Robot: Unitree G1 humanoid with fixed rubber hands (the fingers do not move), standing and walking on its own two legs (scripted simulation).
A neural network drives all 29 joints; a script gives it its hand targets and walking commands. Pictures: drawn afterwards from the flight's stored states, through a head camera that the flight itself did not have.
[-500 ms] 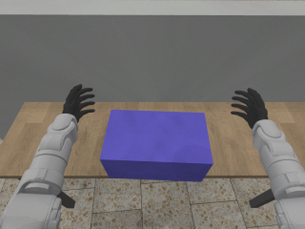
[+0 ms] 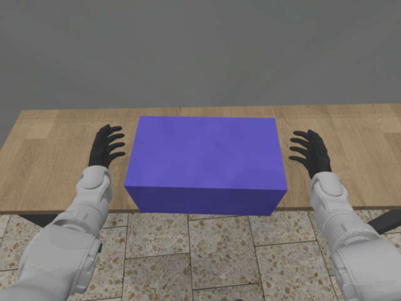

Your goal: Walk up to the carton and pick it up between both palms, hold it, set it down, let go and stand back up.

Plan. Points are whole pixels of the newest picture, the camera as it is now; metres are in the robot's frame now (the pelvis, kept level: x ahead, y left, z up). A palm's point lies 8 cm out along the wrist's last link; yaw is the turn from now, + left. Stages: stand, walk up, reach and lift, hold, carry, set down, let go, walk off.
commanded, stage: reach and lift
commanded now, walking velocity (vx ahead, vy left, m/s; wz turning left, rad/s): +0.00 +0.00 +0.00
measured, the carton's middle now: (205, 166) +0.42 +0.01 -0.02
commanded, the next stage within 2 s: none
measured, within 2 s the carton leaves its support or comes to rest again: neither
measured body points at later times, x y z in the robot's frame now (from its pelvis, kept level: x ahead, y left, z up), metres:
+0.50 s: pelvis -0.01 -0.01 -0.03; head +0.10 -0.03 +0.41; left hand +0.42 +0.20 -0.01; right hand +0.44 -0.21 -0.01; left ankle +0.00 +0.17 -0.70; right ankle +0.05 -0.14 -0.70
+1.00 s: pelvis -0.01 +0.00 -0.02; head +0.09 -0.01 +0.42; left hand +0.41 +0.19 +0.00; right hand +0.43 -0.20 +0.00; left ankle +0.00 +0.17 -0.70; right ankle +0.05 -0.14 -0.70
